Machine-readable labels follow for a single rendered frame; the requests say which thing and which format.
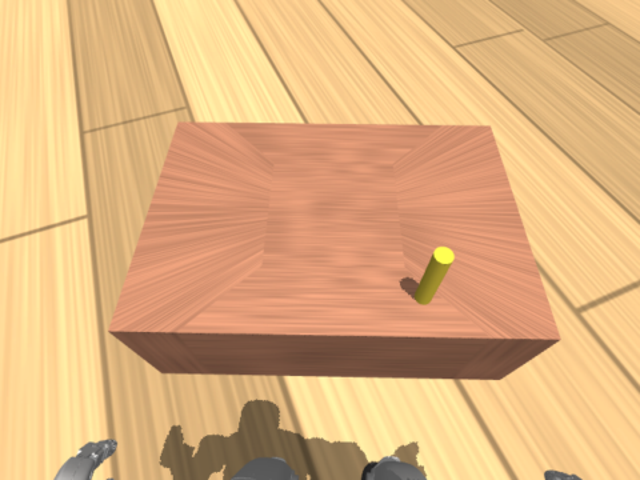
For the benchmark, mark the left robot hand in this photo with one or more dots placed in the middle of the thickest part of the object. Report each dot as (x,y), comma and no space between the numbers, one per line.
(88,458)

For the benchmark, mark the can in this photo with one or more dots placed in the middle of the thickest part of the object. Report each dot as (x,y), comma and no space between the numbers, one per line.
(437,268)

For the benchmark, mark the right robot foot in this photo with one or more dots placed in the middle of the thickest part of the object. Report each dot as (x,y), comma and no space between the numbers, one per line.
(368,468)

